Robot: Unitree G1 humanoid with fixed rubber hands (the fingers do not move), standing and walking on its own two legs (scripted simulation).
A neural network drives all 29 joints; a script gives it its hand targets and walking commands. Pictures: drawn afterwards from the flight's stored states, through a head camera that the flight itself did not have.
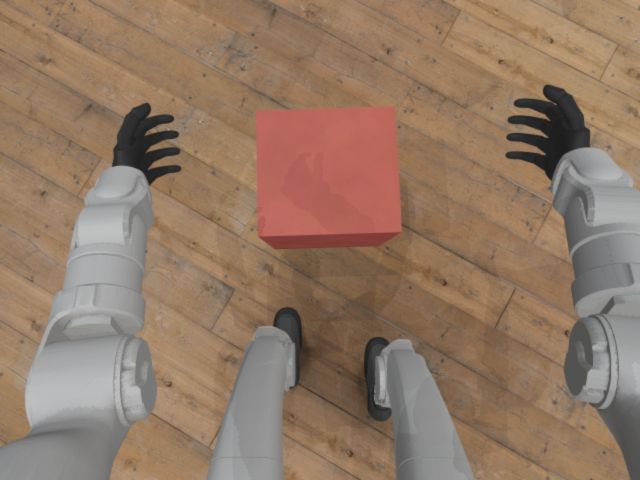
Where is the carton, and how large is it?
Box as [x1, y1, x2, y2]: [256, 106, 401, 248]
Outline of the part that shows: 394,106 256,111 258,236 274,248 299,248 379,245 401,231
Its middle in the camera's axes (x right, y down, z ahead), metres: +0.02 -0.13 +0.91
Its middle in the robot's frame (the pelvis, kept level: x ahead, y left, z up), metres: +0.54 +0.02 -0.54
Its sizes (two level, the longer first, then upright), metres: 0.281 0.256 0.286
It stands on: the floor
